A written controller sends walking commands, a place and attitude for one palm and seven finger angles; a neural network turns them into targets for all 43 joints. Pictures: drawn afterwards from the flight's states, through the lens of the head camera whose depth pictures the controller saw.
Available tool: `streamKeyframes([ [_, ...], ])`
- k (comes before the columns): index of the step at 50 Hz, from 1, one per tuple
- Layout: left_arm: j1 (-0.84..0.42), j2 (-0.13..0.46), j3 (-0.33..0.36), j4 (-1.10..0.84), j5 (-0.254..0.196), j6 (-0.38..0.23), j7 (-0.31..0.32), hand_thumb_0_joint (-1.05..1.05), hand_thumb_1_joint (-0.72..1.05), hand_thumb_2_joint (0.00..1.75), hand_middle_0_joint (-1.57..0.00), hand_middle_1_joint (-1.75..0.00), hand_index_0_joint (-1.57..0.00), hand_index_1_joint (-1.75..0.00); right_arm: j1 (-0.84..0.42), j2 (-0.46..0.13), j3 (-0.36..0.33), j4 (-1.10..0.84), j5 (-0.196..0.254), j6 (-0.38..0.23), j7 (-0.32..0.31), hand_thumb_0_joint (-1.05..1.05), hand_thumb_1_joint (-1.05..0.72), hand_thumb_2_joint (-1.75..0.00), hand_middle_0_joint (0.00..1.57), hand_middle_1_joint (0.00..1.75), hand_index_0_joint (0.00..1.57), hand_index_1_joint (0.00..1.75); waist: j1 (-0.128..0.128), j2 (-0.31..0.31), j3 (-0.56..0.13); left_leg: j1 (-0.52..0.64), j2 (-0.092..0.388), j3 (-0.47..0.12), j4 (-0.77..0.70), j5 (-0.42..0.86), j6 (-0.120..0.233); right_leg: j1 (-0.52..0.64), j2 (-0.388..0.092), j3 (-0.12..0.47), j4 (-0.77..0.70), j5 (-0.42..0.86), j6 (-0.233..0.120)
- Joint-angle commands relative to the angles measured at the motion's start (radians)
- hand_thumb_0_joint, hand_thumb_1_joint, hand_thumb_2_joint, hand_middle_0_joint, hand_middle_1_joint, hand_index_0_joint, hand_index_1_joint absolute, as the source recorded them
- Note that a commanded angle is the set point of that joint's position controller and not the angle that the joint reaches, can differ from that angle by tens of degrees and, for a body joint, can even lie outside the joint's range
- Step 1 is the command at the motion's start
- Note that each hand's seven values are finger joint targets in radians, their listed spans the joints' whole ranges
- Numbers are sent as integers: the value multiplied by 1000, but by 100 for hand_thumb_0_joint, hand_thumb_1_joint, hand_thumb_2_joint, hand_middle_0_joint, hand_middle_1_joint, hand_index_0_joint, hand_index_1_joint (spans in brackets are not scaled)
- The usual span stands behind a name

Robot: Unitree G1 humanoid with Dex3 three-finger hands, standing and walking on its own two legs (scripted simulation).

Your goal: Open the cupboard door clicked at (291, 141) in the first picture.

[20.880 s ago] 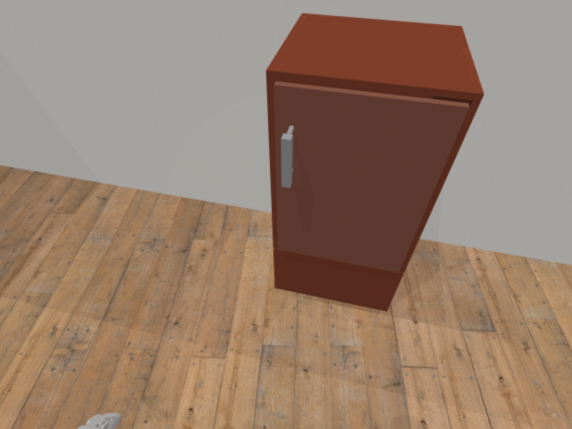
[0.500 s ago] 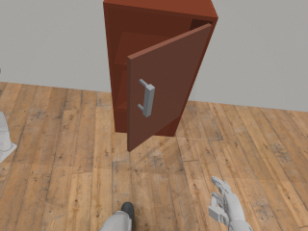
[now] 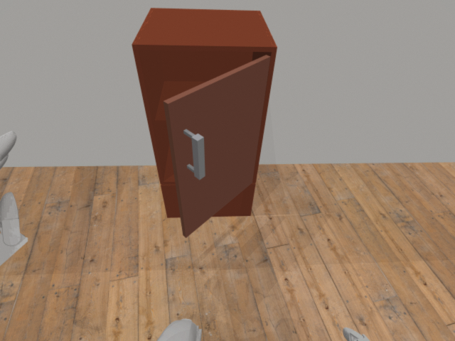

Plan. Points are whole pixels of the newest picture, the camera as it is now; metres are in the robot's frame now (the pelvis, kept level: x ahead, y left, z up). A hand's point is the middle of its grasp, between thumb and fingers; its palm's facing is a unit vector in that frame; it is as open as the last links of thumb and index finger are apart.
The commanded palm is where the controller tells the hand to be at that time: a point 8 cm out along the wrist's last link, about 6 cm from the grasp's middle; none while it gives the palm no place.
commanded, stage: stop stepping back and stand still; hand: left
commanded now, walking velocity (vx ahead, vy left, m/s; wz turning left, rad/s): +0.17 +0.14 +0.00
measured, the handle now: (193, 154) +0.60 +0.14 -0.04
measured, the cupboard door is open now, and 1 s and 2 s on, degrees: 44 44 44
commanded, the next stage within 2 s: let the arm hang, fingers relaxed in 1.36 s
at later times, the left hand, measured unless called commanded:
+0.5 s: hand (7, 208) +0.21 +0.28 +0.21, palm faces +0.49 -0.71 -0.51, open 7.4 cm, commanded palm +0.15 +0.32 +0.19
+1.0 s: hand out of the picture +0.18 +0.30 +0.18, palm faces +0.43 -0.75 -0.50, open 7.4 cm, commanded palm +0.12 +0.33 +0.19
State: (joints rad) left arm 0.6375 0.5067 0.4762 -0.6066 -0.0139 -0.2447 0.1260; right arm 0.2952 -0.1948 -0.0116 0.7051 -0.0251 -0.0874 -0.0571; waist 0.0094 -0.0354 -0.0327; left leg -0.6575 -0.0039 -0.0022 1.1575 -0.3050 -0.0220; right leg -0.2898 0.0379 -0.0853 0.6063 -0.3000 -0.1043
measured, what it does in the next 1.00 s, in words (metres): steps on the spot: left foot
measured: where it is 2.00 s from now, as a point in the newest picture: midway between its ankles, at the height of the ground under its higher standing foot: outside the picture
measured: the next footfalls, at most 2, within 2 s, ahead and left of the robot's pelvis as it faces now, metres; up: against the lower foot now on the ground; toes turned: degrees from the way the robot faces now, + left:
left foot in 0.30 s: +0.02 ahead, +0.15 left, +0.00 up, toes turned +4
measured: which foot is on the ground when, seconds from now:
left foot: up 0.00-0.28, down 0.30-1.00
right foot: down 0.00-1.00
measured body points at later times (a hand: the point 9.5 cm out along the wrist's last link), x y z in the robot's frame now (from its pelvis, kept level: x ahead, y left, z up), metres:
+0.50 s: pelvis +0.02 +0.02 +0.01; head +0.02 +0.01 +0.46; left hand +0.18 +0.32 +0.24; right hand +0.20 -0.20 -0.07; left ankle -0.02 +0.14 -0.73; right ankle +0.02 -0.07 -0.73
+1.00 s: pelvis -0.01 +0.03 +0.01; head +0.00 +0.02 +0.46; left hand +0.16 +0.34 +0.20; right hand +0.16 -0.20 -0.08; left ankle -0.02 +0.15 -0.73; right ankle +0.02 -0.07 -0.73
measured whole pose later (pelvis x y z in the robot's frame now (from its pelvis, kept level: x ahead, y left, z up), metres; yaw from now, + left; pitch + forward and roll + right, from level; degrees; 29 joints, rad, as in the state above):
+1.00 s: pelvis -0.01 +0.03 +0.01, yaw +1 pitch +0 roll +0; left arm 0.57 0.41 0.41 -0.44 -0.05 -0.20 0.16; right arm 0.21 -0.22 -0.01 0.62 0.00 -0.09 -0.06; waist -0.01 0.03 0.01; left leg -0.20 0.02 0.04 0.46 -0.26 0.00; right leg -0.24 0.02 -0.06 0.42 -0.18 -0.03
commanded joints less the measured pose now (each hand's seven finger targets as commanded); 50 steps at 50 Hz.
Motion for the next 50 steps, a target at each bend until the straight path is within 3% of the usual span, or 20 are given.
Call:
streamKeyframes([
  [1,-221,83,87,163,-30,-35,26,0,90,90,-20,-30,-20,-30,-138,-125,-46,-158,27,-66,-39,0,-90,-90,20,30,20,30,-52,49,58,-34,58,-13,37,127,-1,-98,-274,346,-432,-364,2],
  [3,-249,34,12,250,-16,-36,22,0,90,90,-20,-30,-20,-30,-134,-136,-47,-140,28,-77,-44,0,-90,-90,20,30,20,30,-35,11,75,-15,47,24,-88,90,18,-15,-267,296,-414,-209,50],
  [6,-279,-14,-77,229,-8,-25,34,0,90,90,-20,-30,-20,-30,-142,-141,-43,-150,35,-94,-52,0,-90,-90,20,30,20,30,-21,-138,64,127,22,75,-328,29,39,16,-242,252,-435,-244,100],
  [9,-289,44,-35,60,4,-27,53,0,90,90,-20,-30,-20,-30,-164,-143,-44,-173,19,-112,-49,0,-90,-90,20,30,20,30,6,-258,21,237,5,115,-531,-10,56,106,-249,259,-433,-170,93],
  [11,-285,133,48,-91,4,-32,71,0,90,90,-20,-30,-20,-30,-173,-140,-43,-183,14,-118,-47,0,-90,-90,20,30,20,30,15,-174,-24,342,7,108,-663,-4,63,146,-268,263,-380,-72,49],
  [13,-247,137,78,-185,-4,-41,82,0,90,90,-20,-30,-20,-30,-153,-131,-40,-209,7,-114,-45,0,-90,-90,20,30,20,30,-2,8,-70,465,22,57,-793,45,72,151,-226,230,-261,14,48],
  [15,-222,135,97,-245,-13,-51,89,0,90,90,-20,-30,-20,-30,-159,-155,-45,-230,10,-102,-40,0,-90,-90,20,30,20,30,1,272,-110,602,184,-148,-790,300,125,37,-105,144,-48,139,93],
  [16,-199,146,108,-229,-8,-50,90,0,90,90,-20,-30,-20,-30,-145,-147,-45,-229,13,-101,-31,0,-90,-90,20,30,20,30,5,318,-120,641,247,-201,-775,450,139,-32,-75,94,24,84,110],
  [17,-180,134,106,-211,-12,-49,85,0,90,90,-20,-30,-20,-30,-144,-138,-45,-231,16,-105,-21,0,-90,-90,20,30,20,30,8,294,-124,653,249,-168,-753,607,136,-49,-53,73,43,13,111],
  [18,-151,141,117,-192,-12,-44,80,0,90,90,-20,-30,-20,-30,-138,-117,-36,-217,9,-105,-19,0,-90,-90,20,30,20,30,-7,370,-104,631,221,-116,-747,657,124,-44,-47,42,14,-37,96],
  [19,-130,128,112,-168,-13,-37,73,0,90,90,-20,-30,-20,-30,-137,-115,-32,-219,13,-105,-16,0,-90,-90,20,30,20,30,-10,371,-65,580,205,-75,-735,645,105,-4,-41,26,-35,-21,93],
  [22,-85,67,78,-30,-23,-23,55,0,90,90,-20,-30,-20,-30,-129,-128,-30,-216,31,-99,-6,0,-90,-90,20,30,20,30,-24,169,-19,393,146,-14,-681,489,59,187,-57,73,-130,341,89],
  [24,-59,36,48,55,-35,-9,47,0,90,90,-20,-30,-20,-30,-115,-136,-40,-214,42,-80,4,0,-90,-90,20,30,20,30,-37,-4,-57,349,89,24,-602,353,20,239,-135,199,-128,600,60],
  [26,-53,27,34,103,-40,1,46,0,90,90,-20,-30,-20,-30,-119,-131,-41,-210,44,-63,5,0,-90,-90,20,30,20,30,-43,-94,-66,342,46,38,-542,203,8,222,-215,269,-177,674,27],
  [29,-102,80,63,31,-32,-6,48,0,90,90,-20,-30,-20,-30,-145,-118,-25,-219,36,-44,-2,0,-90,-90,20,30,20,30,-34,-101,-72,350,44,16,-647,76,25,221,-213,216,-195,507,48],
  [32,-157,103,66,-102,-33,-13,48,0,90,90,-20,-30,-20,-30,-185,-129,-23,-238,28,-52,-18,0,-90,-90,20,30,20,30,-17,58,-57,437,86,-36,-768,285,41,166,-112,140,-160,296,92],
  [36,-160,148,100,-211,-25,-22,59,0,90,90,-20,-30,-20,-30,-176,-124,-21,-246,24,-70,-23,0,-90,-90,20,30,20,30,-3,224,-120,484,119,-41,-767,557,38,207,-63,73,-75,376,107],
  [39,-106,97,79,-147,-27,-17,62,0,90,90,-20,-30,-20,-30,-163,-126,-25,-244,29,-76,-19,0,-90,-90,20,30,20,30,-6,191,-100,432,111,-18,-761,459,34,242,-67,84,-117,373,105],
  [42,-45,69,79,-44,-37,-14,60,0,90,90,-20,-30,-20,-30,-153,-128,-32,-235,33,-72,-16,0,-90,-90,20,30,20,30,-13,97,-81,383,90,-15,-756,333,22,257,-88,116,-161,400,97],
  [50,-90,52,38,0,-36,-3,45,0,90,90,-20,-30,-20,-30,-168,-140,-36,-231,32,-57,-20,0,-90,-90,20,30,20,30,-16,42,-17,346,68,-22,-812,82,32,165,-83,144,-272,151,107],
])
